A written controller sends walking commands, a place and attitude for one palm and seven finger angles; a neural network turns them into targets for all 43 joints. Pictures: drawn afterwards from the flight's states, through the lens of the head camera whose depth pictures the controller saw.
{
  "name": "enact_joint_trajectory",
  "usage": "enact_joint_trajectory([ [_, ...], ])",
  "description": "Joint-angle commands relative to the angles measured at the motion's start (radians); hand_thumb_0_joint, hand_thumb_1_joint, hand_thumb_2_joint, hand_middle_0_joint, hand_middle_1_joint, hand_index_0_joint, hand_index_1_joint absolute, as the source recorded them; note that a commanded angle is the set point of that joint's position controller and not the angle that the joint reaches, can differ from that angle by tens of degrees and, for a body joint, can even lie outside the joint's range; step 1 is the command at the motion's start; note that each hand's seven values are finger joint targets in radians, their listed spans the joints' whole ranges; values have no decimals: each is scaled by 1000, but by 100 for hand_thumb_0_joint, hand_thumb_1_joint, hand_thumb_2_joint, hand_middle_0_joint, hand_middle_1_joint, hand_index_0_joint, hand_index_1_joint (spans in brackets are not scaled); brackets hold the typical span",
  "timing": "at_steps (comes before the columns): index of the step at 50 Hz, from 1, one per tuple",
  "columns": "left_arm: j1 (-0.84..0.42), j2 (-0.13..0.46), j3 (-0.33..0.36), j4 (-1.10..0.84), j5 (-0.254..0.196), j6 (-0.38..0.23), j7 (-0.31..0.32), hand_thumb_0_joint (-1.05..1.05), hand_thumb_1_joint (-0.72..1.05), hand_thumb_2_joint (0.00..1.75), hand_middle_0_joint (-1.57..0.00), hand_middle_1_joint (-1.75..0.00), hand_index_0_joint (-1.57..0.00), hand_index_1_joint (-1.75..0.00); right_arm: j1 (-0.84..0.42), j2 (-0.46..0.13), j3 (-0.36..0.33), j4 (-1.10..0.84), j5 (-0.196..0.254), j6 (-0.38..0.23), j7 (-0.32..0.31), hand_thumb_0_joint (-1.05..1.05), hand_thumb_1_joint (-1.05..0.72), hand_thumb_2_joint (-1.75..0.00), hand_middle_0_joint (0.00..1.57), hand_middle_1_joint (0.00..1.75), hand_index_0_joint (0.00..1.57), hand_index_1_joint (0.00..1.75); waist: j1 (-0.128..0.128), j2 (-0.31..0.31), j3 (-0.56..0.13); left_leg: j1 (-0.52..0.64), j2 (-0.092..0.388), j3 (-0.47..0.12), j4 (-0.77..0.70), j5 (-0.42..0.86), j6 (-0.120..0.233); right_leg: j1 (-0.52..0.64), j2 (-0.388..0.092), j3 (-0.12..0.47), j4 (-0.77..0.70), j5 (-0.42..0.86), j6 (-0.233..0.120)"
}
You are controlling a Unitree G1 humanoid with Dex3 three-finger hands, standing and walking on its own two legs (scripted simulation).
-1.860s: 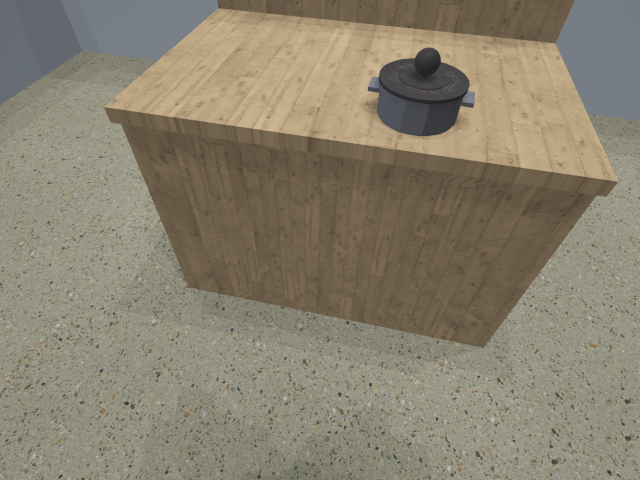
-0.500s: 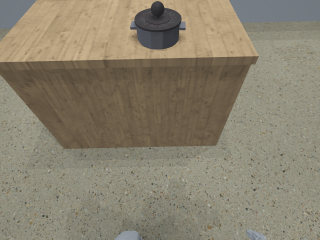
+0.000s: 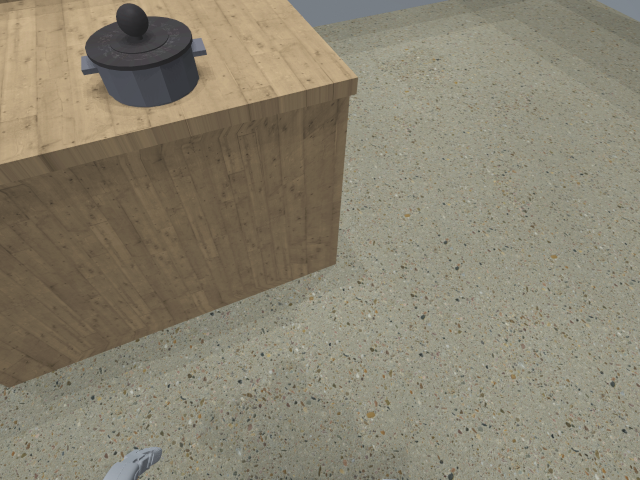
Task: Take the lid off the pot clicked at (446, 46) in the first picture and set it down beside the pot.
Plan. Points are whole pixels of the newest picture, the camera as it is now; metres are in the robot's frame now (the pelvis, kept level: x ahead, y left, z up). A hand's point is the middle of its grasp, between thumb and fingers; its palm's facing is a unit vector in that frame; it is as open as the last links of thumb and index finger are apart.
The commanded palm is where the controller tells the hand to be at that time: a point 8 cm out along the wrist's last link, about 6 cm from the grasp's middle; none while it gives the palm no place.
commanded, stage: walk to a spot facing it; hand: left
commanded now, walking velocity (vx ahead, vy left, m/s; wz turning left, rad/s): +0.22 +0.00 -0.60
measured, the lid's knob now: (132, 20) +0.83 +0.38 +0.14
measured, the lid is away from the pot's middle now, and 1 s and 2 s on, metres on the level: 0.00 0.00 0.00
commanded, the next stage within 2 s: turn to face it in 0.62 s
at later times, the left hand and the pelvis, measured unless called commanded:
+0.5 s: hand (195, 432) +0.20 +0.19 -0.15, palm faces -0.27 -0.95 -0.16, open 7.4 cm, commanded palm none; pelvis +0.07 +0.02 +0.01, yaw -18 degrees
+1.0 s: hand (310, 341) +0.34 +0.03 -0.15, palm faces -0.45 -0.88 -0.16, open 7.4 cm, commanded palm none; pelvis +0.15 -0.05 +0.00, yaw -23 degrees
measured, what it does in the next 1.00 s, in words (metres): walks ahead, turning right: right foot, then left foot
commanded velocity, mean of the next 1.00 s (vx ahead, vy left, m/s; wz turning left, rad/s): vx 0.10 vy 0.00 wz -0.23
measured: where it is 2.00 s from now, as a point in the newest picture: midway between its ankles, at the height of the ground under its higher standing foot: outside the picture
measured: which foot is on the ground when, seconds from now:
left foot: down 0.00-0.00, up 0.02-0.32, down 0.34-0.76, up 0.78-1.00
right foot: up 0.00-0.00, down 0.02-0.34, up 0.36-0.74, down 0.76-1.00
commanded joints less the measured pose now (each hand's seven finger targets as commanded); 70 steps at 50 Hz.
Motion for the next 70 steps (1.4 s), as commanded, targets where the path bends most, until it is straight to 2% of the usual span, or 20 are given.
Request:
enact_joint_trajectory([
  [1, 233, 269, 65, -16, -19, -54, 45, 0, 90, 90, -20, -30, -20, -30, -40, -116, -23, -124, 6, 0, -6, 0, -90, -90, 20, 30, 20, 30, 122, -260, -245, -426, -24, -94, 533, -278, -29, 457, -396, 474, -246, 650, -250],
  [7, 14, 177, 40, -70, 2, -51, 51, 0, 90, 90, -20, -30, -20, -30, -27, -95, -32, -79, -4, 10, 23, 0, -90, -90, 20, 30, 20, 30, 18, -148, -86, -259, -18, -110, 400, -57, -29, 31, -193, 339, -364, -160, -205],
  [12, 30, 184, 43, -61, 2, -61, 40, 0, 90, 90, -20, -30, -20, -30, 10, -77, -34, -91, 2, -13, 29, 0, -90, -90, 20, 30, 20, 30, 12, -193, -66, -151, -73, -87, 194, -60, -14, -36, -165, 400, -377, -264, -209],
  [15, 1, 137, 39, -69, -7, -53, 34, 0, 90, 90, -20, -30, -20, -30, 161, -82, -31, -46, 3, -39, 10, 0, -90, -90, 20, 30, 20, 30, -52, -143, -98, 150, -96, -70, -117, 24, -6, -171, -64, 354, -210, -264, -146],
  [17, -9, 13, 16, -129, -13, -53, 16, 0, 90, 90, -20, -30, -20, -30, 290, -254, -57, -33, -12, -53, -9, 0, -90, -90, 20, 30, 20, 30, -92, 368, -86, 273, 353, -656, -459, -432, 133, -478, 107, 89, 321, -300, -35],
  [18, -72, 49, 31, -157, 0, -65, 3, 0, 90, 90, -20, -30, -20, -30, 263, -258, -52, -42, -15, -57, -13, 0, -90, -90, 20, 30, 20, 30, -87, 188, -19, 143, 417, -754, -519, -497, 216, -494, 17, 125, 441, -225, -33],
  [23, 31, 7, 26, -47, 6, -49, -20, 0, 90, 90, -20, -30, -20, -30, 115, -89, -2, -36, 3, -77, -10, 0, -90, -90, 20, 30, 20, 30, 16, 138, 2, 61, 187, -188, -422, 89, 117, -401, -49, 60, 569, 95, 4],
  [32, -107, -31, 1, -71, -2, -44, -7, 0, 90, 90, -20, -30, -20, -30, 206, -106, -29, 43, -6, -52, -7, 0, -90, -90, 20, 30, 20, 30, -46, 176, -32, 178, 218, 50, -241, 642, 139, -257, -26, -79, 152, 48, 4],
  [36, 59, 21, 12, -20, 5, -71, 4, 0, 90, 90, -20, -30, -20, -30, 170, -123, -45, 38, 5, -43, -2, 0, -90, -90, 20, 30, 20, 30, 44, 124, -141, 122, 192, 113, 88, 787, 75, 108, 47, -125, -88, 148, -46],
  [37, 165, 104, 31, 15, 9, -88, 23, 0, 90, 90, -20, -30, -20, -30, 200, -78, -34, 33, 16, -40, 10, 0, -90, -90, 20, 30, 20, 30, 88, -34, -235, -134, 158, 106, 301, 550, 31, 436, -77, 9, -103, 377, -95],
  [38, 276, 199, 57, 42, -3, -95, 41, 0, 90, 90, -20, -30, -20, -30, 211, 0, -15, 11, 27, -36, 4, 0, -90, -90, 20, 30, 20, 30, 111, -265, -380, -368, -10, 72, 629, -251, -22, 621, -414, 418, -127, 754, -234],
  [39, 289, 190, 48, 52, -25, -85, 56, 0, 90, 90, -20, -30, -20, -30, 131, -23, -15, 0, 22, -26, -13, 0, -90, -90, 20, 30, 20, 30, 120, -129, -332, -347, -8, -100, 685, -285, 0, 470, -420, 344, -177, 865, -280],
  [42, 30, 65, 12, 12, -8, -75, 84, 0, 90, 90, -20, -30, -20, -30, 174, -7, -13, 74, 5, 7, -9, 0, -90, -90, 20, 30, 20, 30, 3, -124, -197, -254, 25, -169, 664, -101, 9, 131, -312, 192, -309, 314, -216],
  [44, -29, 31, -6, 5, -1, -77, 84, 0, 90, 90, -20, -30, -20, -30, 214, 32, -1, 109, 1, 23, -4, 0, -90, -90, 20, 30, 20, 30, -38, -118, -142, -180, 10, -142, 522, -52, 6, 11, -271, 65, -338, 244, -175],
  [53, 16, 51, 18, 16, -9, -50, 86, 0, 90, 90, -20, -30, -20, -30, 154, 26, -12, 55, 0, 21, 21, 0, -90, -90, 20, 30, 20, 30, -12, -74, -87, -58, -33, -51, 9, 86, 12, -7, -287, -67, -184, 79, -106],
  [54, 22, 23, 18, 1, -15, -40, 81, 0, 90, 90, -20, -30, -20, -30, 173, -13, -23, 47, -4, 17, 24, 0, -90, -90, 20, 30, 20, 30, -22, 57, -75, -45, 27, -182, -133, 111, 46, -81, -219, -113, -60, -31, -54],
  [55, 30, -26, 15, -31, -20, -33, 74, 0, 90, 90, -20, -30, -20, -30, 182, -109, -44, 20, -13, 10, 18, 0, -90, -90, 20, 30, 20, 30, -31, 308, -50, -43, 232, -525, -313, 161, 158, -224, -88, -153, 143, -195, 25],
  [56, -38, -18, 13, -65, -8, -35, 70, 0, 90, 90, -20, -30, -20, -30, 175, -153, -58, 5, -20, 9, 10, 0, -90, -90, 20, 30, 20, 30, -59, 286, -40, -88, 315, -685, -400, 129, 257, -271, -38, -69, 380, -282, 28],
  [62, 42, 7, 29, 3, -6, -47, 63, 0, 90, 90, -20, -30, -20, -30, 40, -100, -45, -22, 4, -20, -7, 0, -90, -90, 20, 30, 20, 30, 7, 96, -178, 125, 116, -361, -261, 561, 192, -299, -60, 49, 516, -28, 63],
  [70, 16, 24, 23, -25, -14, -37, 70, 0, 90, 90, -20, -30, -20, -30, 13, -165, -72, -31, -2, 8, 5, 0, -90, -90, 20, 30, 20, 30, -22, 142, -149, 95, 113, -463, -241, 470, 224, -199, -25, 46, 277, -117, 71],
])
